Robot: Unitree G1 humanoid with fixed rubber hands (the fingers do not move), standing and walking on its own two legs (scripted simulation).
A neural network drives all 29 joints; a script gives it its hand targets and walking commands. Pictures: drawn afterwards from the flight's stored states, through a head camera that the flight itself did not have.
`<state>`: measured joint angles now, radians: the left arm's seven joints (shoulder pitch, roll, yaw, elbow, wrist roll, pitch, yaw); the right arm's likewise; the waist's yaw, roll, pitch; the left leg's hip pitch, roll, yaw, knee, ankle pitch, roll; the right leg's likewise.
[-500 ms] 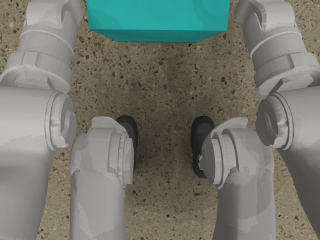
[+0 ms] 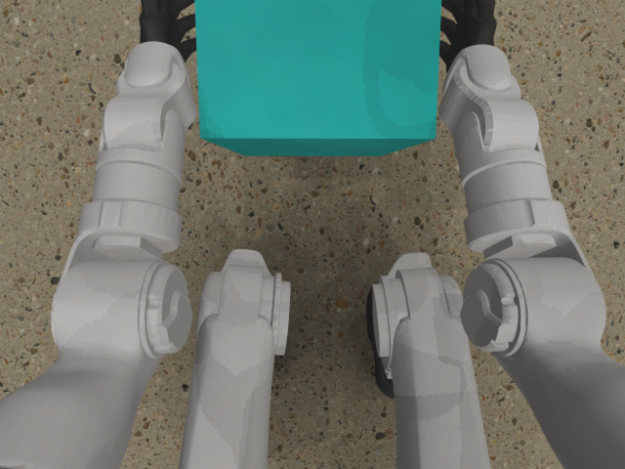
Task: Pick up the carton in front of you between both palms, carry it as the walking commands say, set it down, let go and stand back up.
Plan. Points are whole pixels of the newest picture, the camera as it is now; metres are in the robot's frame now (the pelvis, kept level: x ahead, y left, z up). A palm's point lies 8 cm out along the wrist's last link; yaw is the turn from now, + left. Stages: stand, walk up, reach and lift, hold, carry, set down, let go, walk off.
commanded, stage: reach and lift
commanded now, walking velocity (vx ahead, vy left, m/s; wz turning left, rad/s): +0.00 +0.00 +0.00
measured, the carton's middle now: (315, 63) +0.55 +0.03 -0.17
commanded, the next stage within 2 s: none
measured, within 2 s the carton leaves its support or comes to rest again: neither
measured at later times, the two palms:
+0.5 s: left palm (65, 7) +0.48 +0.17 +0.07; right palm (602, 11) +0.49 -0.13 +0.07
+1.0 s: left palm out of the picture +0.43 +0.16 +0.23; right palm out of the picture +0.44 -0.14 +0.23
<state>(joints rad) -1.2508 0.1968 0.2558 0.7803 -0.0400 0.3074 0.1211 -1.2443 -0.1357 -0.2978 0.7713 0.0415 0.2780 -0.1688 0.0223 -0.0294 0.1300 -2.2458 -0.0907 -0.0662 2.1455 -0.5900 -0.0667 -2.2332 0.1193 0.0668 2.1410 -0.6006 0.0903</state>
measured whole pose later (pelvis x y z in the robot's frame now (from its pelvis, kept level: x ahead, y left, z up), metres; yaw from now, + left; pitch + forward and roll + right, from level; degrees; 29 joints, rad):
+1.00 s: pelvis +0.05 +0.00 +0.26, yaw +1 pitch +30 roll +0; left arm -0.64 -0.08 0.39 0.63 0.21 0.35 0.03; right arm -0.63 0.11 -0.41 0.63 -0.20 0.32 -0.06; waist 0.01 -0.02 -0.23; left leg -1.30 -0.09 -0.12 1.23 -0.45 -0.04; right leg -1.29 0.10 0.12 1.23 -0.46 0.04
